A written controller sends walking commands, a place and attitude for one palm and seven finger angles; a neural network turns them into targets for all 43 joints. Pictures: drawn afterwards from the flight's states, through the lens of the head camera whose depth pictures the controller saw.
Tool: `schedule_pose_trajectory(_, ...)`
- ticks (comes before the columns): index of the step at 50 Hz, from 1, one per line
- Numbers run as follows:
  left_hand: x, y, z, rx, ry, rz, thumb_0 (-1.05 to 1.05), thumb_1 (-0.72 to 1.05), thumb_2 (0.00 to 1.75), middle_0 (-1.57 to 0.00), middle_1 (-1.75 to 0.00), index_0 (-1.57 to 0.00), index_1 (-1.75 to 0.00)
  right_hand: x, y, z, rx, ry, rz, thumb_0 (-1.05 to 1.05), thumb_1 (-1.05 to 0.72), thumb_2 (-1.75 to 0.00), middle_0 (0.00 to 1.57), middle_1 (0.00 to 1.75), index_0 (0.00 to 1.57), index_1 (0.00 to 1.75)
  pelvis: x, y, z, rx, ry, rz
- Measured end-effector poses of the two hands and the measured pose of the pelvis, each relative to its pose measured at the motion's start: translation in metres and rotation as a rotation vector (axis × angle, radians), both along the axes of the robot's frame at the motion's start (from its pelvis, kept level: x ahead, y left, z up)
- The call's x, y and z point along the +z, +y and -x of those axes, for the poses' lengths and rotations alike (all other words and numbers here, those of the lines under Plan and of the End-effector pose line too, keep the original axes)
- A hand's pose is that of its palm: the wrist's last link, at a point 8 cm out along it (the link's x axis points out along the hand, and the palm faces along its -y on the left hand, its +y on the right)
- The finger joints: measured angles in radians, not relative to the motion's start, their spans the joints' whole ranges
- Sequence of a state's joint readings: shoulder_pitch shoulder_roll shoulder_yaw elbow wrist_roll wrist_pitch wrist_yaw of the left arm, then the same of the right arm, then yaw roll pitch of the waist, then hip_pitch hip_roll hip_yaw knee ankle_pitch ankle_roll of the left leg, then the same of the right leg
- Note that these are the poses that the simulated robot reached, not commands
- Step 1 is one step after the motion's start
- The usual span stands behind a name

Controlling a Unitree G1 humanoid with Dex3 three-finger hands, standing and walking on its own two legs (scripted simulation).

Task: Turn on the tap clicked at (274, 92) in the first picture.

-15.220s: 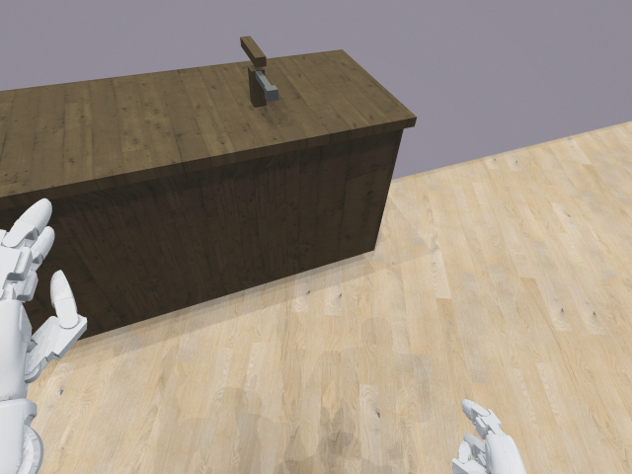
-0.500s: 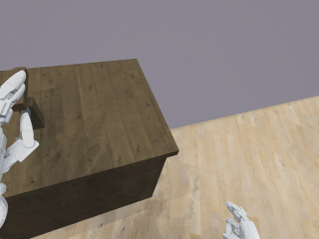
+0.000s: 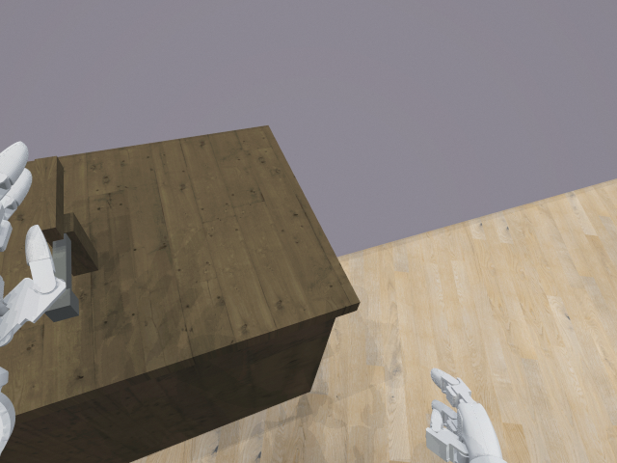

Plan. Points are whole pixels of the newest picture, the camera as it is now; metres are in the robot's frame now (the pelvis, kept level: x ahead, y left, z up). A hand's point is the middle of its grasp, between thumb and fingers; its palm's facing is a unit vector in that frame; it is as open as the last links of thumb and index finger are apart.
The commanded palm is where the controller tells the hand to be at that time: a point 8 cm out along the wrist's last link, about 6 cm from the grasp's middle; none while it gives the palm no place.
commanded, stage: look again from close up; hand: left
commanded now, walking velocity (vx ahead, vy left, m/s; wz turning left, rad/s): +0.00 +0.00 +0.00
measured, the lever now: (61, 305) +0.27 +0.33 +0.03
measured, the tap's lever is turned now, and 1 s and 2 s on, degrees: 0 0 0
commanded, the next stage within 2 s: shuffle to correct the standing spot in 0.28 s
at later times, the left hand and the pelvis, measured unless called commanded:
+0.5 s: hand (92, 327) +0.19 +0.21 +0.17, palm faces +0.43 -0.84 -0.33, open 7.4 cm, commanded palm +0.14 +0.24 +0.18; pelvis -0.02 -0.04 +0.00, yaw +0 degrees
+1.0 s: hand out of the picture +0.13 +0.25 +0.18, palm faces +0.38 -0.82 -0.43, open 7.4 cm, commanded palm +0.08 +0.28 +0.18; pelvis -0.08 +0.00 +0.00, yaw +1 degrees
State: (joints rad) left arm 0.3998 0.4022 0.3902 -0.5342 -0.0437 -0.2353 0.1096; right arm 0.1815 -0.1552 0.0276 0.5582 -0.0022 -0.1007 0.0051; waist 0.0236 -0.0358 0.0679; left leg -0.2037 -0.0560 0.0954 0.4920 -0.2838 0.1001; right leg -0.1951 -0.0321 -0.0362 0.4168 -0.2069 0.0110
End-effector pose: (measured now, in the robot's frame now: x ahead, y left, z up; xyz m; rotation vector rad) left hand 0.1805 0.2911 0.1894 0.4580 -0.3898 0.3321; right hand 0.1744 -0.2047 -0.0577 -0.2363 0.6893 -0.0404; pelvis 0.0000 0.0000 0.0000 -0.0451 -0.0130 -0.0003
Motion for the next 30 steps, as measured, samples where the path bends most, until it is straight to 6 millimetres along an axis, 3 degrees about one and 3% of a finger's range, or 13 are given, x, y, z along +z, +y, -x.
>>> schedule_pose_trajectory(10,-0.024,-0.010,0.020,0.070,0.100,0.081,0.01,0.89,0.90,-0.21,-0.30,-0.21,-0.30,-0.006,-0.029,0.025,-0.044,0.034,0.020,0.01,-0.90,-0.90,0.21,0.30,0.20,0.30,0.002,-0.014,0.012,0.009,-0.015,-0.007)
schedule_pose_trajectory(21,-0.008,-0.035,0.032,0.056,0.030,0.060,0.01,0.89,0.90,-0.21,-0.30,-0.21,-0.30,-0.001,-0.051,0.035,-0.052,-0.006,0.023,0.01,-0.90,-0.90,0.20,0.30,0.20,0.30,0.003,-0.033,0.022,0.009,-0.023,-0.014)
schedule_pose_trajectory(30,-0.022,-0.043,0.027,0.048,0.112,0.064,0.01,0.89,0.90,-0.20,-0.30,-0.21,-0.30,-0.005,-0.061,0.036,-0.042,0.010,0.034,0.01,-0.90,-0.90,0.20,0.30,0.20,0.30,0.002,-0.037,0.028,0.011,0.011,-0.007)
